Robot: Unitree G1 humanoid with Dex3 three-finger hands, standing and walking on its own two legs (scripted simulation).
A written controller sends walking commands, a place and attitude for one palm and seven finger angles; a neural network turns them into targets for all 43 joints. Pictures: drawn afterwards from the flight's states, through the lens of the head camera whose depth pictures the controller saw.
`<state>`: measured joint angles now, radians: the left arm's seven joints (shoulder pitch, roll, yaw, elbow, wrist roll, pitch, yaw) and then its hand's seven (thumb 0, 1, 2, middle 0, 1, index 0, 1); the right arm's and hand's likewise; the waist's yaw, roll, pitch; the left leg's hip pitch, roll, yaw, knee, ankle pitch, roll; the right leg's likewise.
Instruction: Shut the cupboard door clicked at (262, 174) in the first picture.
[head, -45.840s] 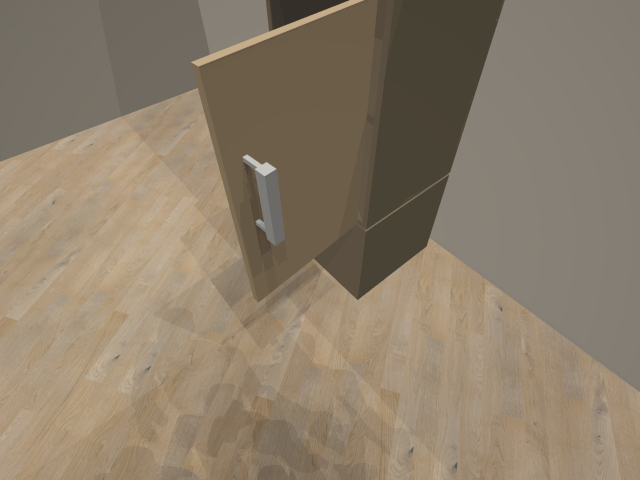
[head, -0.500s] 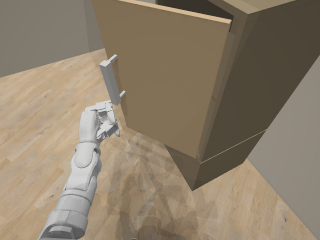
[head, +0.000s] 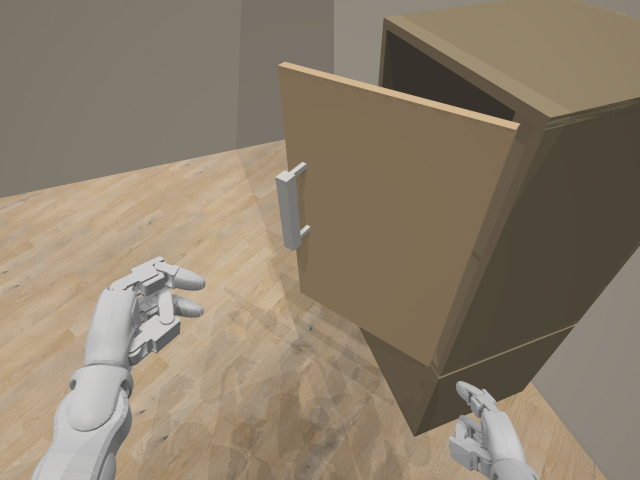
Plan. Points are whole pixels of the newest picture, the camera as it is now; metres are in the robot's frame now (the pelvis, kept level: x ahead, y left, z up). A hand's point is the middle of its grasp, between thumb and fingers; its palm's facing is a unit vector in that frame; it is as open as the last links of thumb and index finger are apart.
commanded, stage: draw the hand back to the body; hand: left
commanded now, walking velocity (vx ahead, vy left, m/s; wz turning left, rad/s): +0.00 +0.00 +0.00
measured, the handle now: (296, 207) +0.60 +0.12 -0.01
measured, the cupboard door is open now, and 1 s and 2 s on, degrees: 34 34 34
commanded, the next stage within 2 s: step back with the hand held close in 0.68 s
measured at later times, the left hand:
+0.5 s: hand (53, 355) +0.18 +0.27 +0.15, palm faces +0.46 -0.79 -0.39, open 7.1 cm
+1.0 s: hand (70, 348) +0.19 +0.26 +0.16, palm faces +0.41 -0.80 -0.45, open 7.4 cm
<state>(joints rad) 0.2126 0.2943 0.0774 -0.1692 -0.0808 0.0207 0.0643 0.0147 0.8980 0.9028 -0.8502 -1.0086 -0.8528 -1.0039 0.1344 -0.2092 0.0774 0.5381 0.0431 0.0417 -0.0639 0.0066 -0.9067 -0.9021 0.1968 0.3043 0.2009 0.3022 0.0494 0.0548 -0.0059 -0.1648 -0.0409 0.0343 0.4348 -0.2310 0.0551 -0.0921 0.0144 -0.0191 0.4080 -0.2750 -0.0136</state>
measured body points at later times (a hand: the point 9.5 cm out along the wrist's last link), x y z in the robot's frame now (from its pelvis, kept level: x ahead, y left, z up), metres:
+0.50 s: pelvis +0.00 +0.01 +0.00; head -0.03 -0.02 +0.45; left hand +0.15 +0.31 +0.17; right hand +0.18 -0.22 -0.09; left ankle +0.00 +0.08 -0.74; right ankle -0.03 -0.11 -0.74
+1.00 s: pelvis -0.01 +0.00 +0.00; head -0.02 -0.03 +0.45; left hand +0.16 +0.30 +0.18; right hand +0.17 -0.24 -0.09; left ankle +0.00 +0.08 -0.74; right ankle -0.03 -0.11 -0.74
